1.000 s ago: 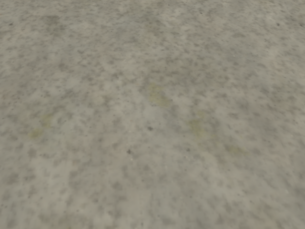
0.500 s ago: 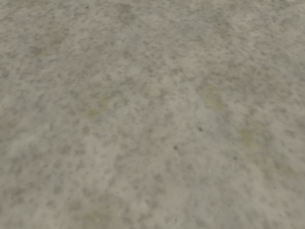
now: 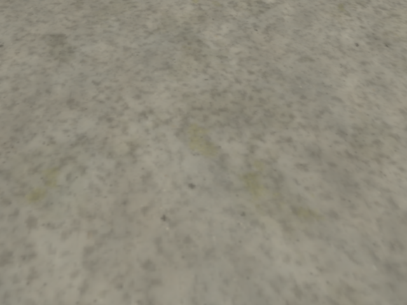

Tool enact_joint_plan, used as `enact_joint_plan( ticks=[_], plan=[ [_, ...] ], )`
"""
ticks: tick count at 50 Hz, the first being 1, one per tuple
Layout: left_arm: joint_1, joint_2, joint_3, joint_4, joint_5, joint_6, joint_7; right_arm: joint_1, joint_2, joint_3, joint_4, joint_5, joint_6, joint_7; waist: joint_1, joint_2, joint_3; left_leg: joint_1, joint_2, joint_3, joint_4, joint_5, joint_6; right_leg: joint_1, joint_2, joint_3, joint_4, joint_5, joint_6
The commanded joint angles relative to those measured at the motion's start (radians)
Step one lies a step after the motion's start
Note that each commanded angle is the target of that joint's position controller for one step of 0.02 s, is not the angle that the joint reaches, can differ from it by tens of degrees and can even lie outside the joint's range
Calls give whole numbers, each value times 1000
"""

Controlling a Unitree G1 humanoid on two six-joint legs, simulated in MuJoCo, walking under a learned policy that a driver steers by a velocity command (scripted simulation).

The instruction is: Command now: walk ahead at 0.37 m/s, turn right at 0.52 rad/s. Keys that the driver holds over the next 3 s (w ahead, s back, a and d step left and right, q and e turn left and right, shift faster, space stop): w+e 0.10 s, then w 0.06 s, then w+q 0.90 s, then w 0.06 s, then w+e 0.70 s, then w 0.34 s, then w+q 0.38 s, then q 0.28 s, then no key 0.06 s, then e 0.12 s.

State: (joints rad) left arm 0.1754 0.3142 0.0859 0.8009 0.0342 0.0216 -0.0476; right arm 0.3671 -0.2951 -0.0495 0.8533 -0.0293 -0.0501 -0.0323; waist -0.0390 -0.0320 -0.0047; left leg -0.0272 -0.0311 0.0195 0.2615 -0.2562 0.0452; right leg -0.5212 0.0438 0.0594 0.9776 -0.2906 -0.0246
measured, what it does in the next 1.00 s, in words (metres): walks ahead, turning left: right foot, then left foot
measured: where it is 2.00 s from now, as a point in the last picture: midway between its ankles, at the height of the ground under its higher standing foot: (186, 173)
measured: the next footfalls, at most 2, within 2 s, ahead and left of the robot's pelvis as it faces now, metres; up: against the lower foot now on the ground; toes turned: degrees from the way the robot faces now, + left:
right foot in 0.26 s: +0.25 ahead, -0.16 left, +0.00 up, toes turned -10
left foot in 0.80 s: +0.56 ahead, +0.00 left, +0.00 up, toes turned +12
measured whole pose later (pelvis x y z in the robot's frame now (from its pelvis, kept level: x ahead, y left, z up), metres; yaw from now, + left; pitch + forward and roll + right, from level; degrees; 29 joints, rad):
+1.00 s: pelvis +0.52 -0.05 -0.01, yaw +15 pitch +0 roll +1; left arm 0.16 0.25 0.03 0.78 0.04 -0.05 -0.01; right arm 0.29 -0.28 -0.07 0.89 0.00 -0.04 0.01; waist -0.01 -0.02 0.06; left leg -0.20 -0.15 0.01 0.38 -0.18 0.15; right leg -0.55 -0.11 0.03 1.13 -0.31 0.02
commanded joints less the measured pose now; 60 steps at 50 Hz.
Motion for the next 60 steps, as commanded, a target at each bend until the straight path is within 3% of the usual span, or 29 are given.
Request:
enact_joint_plan(
  ticks=[1, 6, 9, 11, 12, 13, 14, 15, 16, 17, 18, 19, 21, 24, 28, 33, 36, 38, 39, 40, 41, 42, 43, 44, 46, 48, 51, 54, 60],
  plan=[
    [-131, 46, -1, -100, 3, -12, -26, 21, -102, -20, -34, -1, -31, 13, -27, 129, 113, 99, 262, -167, -147, 36, 119, -288, -55, -3, 41, 57, 16],
    [-255, 16, -27, -168, 7, -16, -49, 66, -105, -16, -1, 0, -37, 24, -52, 140, 134, 65, 265, -26, -117, 280, 105, -214, -72, -82, -162, 129, 7],
    [-279, 0, -41, -185, 11, -21, -43, 115, -112, -11, 45, 3, -34, 26, -51, 157, 141, 31, 279, 13, -94, 449, 98, -50, -37, -159, -318, 88, -46],
    [-171, 21, -30, -152, 14, -29, -19, 123, -136, -11, 79, 12, -28, 28, 20, 167, 79, 37, 279, 32, 68, 865, 93, 152, 28, -199, -380, 45, -95],
    [-14, 40, -19, -100, 17, -41, -4, 116, -147, -10, 90, 22, -24, 28, 100, 149, -10, 6, 256, 54, 246, 970, 78, 347, 56, -206, -447, 86, -120],
    [155, 85, -1, -45, 30, -54, 13, 104, -138, -3, 85, 31, -26, 28, 176, 132, -110, -152, 222, 65, 462, 815, 59, 616, -9, -133, -471, 111, -142],
    [289, 199, 26, -28, 51, -61, 33, 119, -17, 27, 23, 51, -29, 44, 196, -87, -280, -486, 108, 87, 843, 166, 13, 943, -371, 309, -537, -80, -225],
    [309, 226, 32, -26, 15, -56, 39, 125, -70, 3, 32, 45, -29, 34, 193, -101, -379, -543, -1, -62, 1056, -245, 17, 876, -521, 629, -678, 2, -266],
    [212, 192, 24, -17, -6, -55, 42, 40, -109, -15, 14, 37, -23, 31, 151, -31, -204, -586, 54, -128, 1076, -159, 30, 719, -459, 445, -684, 25, -237],
    [125, 112, 2, -20, -8, -63, 41, 23, -71, -5, 13, 36, -28, 38, 102, -30, -65, -581, 99, -98, 1011, -91, 35, 566, -407, 296, -723, 67, -205],
    [74, 51, -15, -20, -7, -74, 38, 37, -45, -4, 35, 31, -21, 40, 67, -25, -1, -544, 127, -85, 940, -51, 35, 471, -350, 188, -765, 98, -157],
    [55, 21, -25, -12, -12, -85, 40, 62, -31, -5, 51, 12, -4, 44, 38, -60, 30, -498, 138, -78, 902, -33, 28, 398, -310, 112, -791, 135, -130],
    [72, 3, -30, 4, -10, -108, 41, 88, -2, -6, 72, 2, 21, 61, 19, -54, 39, -467, 130, -67, 900, 0, 22, 354, -287, 29, -827, 206, -125],
    [111, 12, -25, 33, -16, -129, 45, -5, 12, -12, 40, 4, 33, 75, 12, -47, 81, -585, 138, -58, 863, 92, 14, 381, -275, -69, -865, 283, -120],
    [160, -13, -34, 63, -14, -131, 53, -158, 30, -5, -17, 2, 28, 89, 29, -35, 118, -669, 130, -19, 687, 235, 5, 419, -251, -179, -861, 396, -115],
    [238, 27, -30, 108, -16, -126, 72, -329, 44, 15, -89, -5, 25, 107, 68, -20, 135, -608, 92, 90, 419, 278, 37, 530, -282, -259, -827, 611, -97],
    [245, 66, -24, 121, -11, -110, 85, -296, 17, 6, -94, -7, 28, 98, 38, -44, 76, -511, 12, 147, 373, 150, 92, 644, -297, -302, -667, 1020, -74],
    [230, 100, -15, 118, -3, -90, 90, -164, -19, -12, -63, -8, 27, 87, -24, -66, -12, -355, -52, 155, 353, 34, 143, 654, -308, -312, -421, 1171, -79],
    [223, 110, -13, 111, -4, -82, 87, -46, -50, -30, -29, -14, 19, 79, -77, -48, -80, -190, -75, 130, 287, 26, 175, 587, -302, -313, -220, 1056, -75],
    [211, 97, -16, 87, -8, -84, 79, 88, -127, -60, 2, -26, 17, 62, -140, 37, -161, 35, 42, -48, 214, -52, 231, 396, -264, -325, 82, 752, -49],
    [232, -11, -32, 9, -27, -95, 56, 32, -238, -91, -26, -9, 31, 52, -50, 320, -245, 351, 347, -641, 127, -26, 409, -86, -13, -264, 505, -205, 27],
    [115, 66, -23, -24, -18, -110, 52, 57, -230, -91, -30, 17, 41, 51, -99, 119, -261, 353, 367, -740, 36, 37, 430, -220, -15, -38, 567, -183, 16],
    [65, 46, -32, -44, -26, -125, 48, 4, -189, -80, -23, 21, 39, 40, -70, 62, -133, 247, 357, -595, 19, 86, 391, -259, -85, -4, 498, -91, 5],
    [85, 45, -33, -35, -28, -134, 50, -34, -130, -66, -16, 23, 34, 36, -16, -9, -31, 88, 316, -501, -2, 198, 339, -202, -124, -15, 376, -45, 4],
    [105, 35, -34, -28, 6, -100, 50, -102, -80, -48, -24, 24, 15, 29, 53, -21, 15, -77, 216, -361, -22, 342, 282, -80, -154, -11, 255, -38, 27],
    [121, 19, -37, -32, 20, -65, 42, -93, -89, -45, -22, 30, -6, 35, 73, 4, 5, -131, 175, -306, -32, 419, 275, -39, -154, -29, 177, -35, 51],
    [25, 9, -41, -75, 16, -51, 35, -51, -126, -54, -16, 27, -15, 40, 54, 40, 32, -170, 136, -279, -61, 387, 253, -78, -155, -57, 31, 70, 80],
    [-95, 9, -46, -115, 9, -51, 32, 3, -122, -54, -9, 28, -12, 42, 5, 77, 47, -125, 113, -277, -58, 350, 213, -119, -143, -64, -139, 201, 87],
    [-219, 13, -53, -153, -4, -69, 20, 92, -112, -41, 23, 13, -24, 33, -61, 106, 55, 39, 167, -251, -34, 462, 165, -88, -110, -99, -358, 288, 20]
  ],
)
